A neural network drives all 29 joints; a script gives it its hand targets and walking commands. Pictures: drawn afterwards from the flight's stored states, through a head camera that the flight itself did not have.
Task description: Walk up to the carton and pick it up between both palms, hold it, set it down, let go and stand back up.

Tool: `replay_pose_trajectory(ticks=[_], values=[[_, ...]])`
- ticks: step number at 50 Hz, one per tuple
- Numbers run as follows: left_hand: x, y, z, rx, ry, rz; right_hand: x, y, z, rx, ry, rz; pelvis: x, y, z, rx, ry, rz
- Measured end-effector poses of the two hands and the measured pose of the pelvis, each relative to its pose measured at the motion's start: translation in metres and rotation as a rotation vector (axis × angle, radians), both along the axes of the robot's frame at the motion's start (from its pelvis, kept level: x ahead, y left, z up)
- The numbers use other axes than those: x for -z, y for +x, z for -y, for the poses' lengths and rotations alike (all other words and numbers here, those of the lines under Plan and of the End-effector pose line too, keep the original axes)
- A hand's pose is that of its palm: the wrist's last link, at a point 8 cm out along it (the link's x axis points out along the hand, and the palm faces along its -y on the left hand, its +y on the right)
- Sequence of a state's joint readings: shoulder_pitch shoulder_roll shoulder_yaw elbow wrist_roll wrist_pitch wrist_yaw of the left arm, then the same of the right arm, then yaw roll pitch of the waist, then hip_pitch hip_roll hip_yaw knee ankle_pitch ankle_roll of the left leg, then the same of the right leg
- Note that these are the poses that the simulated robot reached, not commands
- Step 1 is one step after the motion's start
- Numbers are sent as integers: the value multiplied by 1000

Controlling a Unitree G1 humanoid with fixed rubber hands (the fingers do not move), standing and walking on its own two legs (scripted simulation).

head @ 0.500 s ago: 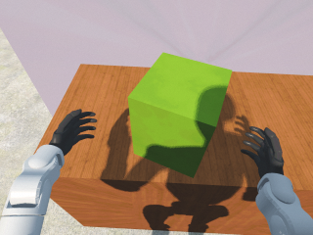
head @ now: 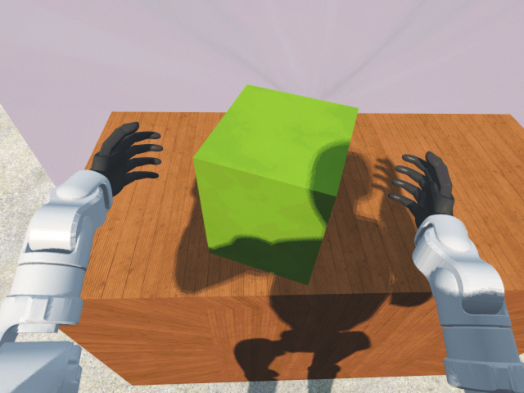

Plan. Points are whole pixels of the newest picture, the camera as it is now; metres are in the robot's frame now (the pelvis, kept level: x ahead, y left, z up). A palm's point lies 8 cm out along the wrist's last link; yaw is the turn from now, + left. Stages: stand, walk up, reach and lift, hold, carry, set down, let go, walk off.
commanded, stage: reach and lift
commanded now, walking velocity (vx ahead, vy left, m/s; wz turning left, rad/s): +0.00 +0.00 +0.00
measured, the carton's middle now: (277, 186) +0.44 -0.07 +0.05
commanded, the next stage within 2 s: none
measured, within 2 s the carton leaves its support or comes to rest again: neither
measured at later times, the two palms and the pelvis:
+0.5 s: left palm (134, 127) +0.45 +0.15 +0.19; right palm (431, 166) +0.34 -0.25 +0.18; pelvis +0.00 -0.01 +0.00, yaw +1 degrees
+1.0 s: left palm (158, 90) +0.49 +0.11 +0.22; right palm (428, 137) +0.37 -0.26 +0.20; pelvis +0.00 -0.01 +0.00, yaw +1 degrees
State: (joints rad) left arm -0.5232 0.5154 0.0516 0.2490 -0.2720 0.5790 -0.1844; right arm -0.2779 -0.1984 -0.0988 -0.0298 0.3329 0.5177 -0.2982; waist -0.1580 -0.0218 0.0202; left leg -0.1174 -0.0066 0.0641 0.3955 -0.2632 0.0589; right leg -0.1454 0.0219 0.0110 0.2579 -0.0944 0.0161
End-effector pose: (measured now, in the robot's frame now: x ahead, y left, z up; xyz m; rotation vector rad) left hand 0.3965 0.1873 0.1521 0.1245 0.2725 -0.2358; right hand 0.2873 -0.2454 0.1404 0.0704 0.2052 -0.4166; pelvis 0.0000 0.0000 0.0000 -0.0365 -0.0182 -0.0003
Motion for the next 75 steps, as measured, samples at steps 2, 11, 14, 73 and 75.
replay_pose_trajectory(ticks=[2, 11, 14, 73, 75], values=[[-3, 5, 3, 0, 0, -1, -2, 4, 2, -2, 3, 3, 0, -1, 1, -2, 2, -6], [-16, 27, 18, 4, -6, -2, -16, 23, 8, -5, 8, 16, -1, -3, 9, -8, 9, -27], [-20, 34, 23, 4, -8, -1, -21, 29, 9, -4, 9, 20, -1, -3, 11, -10, 11, -33], [42, 82, 83, -23, -2, -26, 39, 81, -9, 37, -18, -55, 6, -4, 16, -14, 3, -215], [44, 82, 84, -21, 0, -28, 41, 81, -10, 40, -19, -60, 7, -4, 16, -16, 2, -223]])
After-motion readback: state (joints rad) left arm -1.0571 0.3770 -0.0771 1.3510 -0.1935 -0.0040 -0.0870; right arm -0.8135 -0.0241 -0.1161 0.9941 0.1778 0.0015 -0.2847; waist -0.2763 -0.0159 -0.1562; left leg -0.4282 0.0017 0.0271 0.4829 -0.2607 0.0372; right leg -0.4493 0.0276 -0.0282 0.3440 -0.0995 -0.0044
